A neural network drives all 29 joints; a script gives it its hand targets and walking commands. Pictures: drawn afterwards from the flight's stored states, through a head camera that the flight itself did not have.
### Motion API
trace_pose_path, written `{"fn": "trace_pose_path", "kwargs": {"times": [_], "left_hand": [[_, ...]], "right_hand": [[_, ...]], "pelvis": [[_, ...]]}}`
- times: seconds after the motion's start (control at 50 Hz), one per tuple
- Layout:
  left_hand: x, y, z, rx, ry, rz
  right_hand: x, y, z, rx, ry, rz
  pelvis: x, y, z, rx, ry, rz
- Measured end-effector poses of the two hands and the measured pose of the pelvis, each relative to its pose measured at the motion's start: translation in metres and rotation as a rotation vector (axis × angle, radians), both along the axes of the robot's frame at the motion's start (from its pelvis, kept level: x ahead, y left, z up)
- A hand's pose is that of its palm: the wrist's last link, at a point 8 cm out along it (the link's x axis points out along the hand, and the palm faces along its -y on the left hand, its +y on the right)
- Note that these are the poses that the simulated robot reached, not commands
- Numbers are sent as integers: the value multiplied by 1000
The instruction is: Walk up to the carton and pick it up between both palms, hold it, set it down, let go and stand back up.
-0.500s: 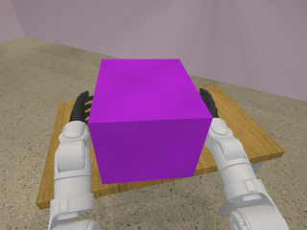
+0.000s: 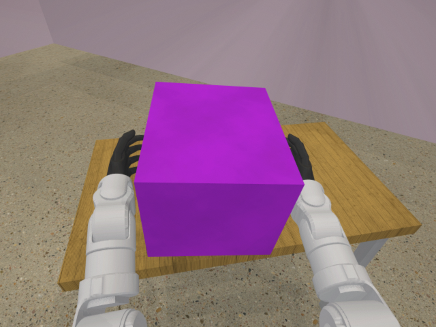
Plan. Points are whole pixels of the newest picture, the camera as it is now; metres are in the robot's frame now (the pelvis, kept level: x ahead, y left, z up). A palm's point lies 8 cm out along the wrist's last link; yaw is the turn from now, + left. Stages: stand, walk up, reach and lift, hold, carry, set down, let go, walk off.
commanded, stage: set down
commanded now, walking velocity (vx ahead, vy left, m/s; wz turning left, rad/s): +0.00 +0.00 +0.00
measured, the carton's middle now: (211, 165) +0.41 +0.01 +0.13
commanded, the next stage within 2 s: none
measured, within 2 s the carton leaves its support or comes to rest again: neither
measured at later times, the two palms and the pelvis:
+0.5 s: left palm (126, 178) +0.38 +0.18 +0.13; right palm (292, 176) +0.39 -0.15 +0.12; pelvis +0.02 +0.00 +0.00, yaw +0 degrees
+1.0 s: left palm (131, 181) +0.40 +0.18 +0.10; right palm (289, 175) +0.41 -0.15 +0.10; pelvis +0.02 +0.00 +0.00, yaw -1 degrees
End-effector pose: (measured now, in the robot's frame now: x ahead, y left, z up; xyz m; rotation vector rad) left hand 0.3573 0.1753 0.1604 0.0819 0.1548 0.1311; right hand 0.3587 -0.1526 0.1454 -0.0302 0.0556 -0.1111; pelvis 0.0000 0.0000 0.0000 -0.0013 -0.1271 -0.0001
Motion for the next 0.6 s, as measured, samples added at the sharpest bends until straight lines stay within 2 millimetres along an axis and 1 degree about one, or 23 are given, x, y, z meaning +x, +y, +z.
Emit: {"fn": "trace_pose_path", "kwargs": {"times": [0.12,0.2,0.28,0.42,0.6], "left_hand": [[5,1,-22,4,33,4],[8,1,-33,2,40,3],[13,1,-35,5,35,5],[21,2,-31,3,30,6],[28,4,-41,-5,62,1]], "right_hand": [[6,1,-20,-14,27,5],[10,1,-26,-20,30,5],[15,1,-26,-20,23,6],[24,2,-21,-28,18,6],[28,4,-33,-22,47,0]], "pelvis": [[8,-2,0,-4,8,6],[14,-3,0,-7,27,12],[18,-3,-1,-9,39,10],[21,-1,0,-10,40,8],[21,2,0,-10,59,3]]}}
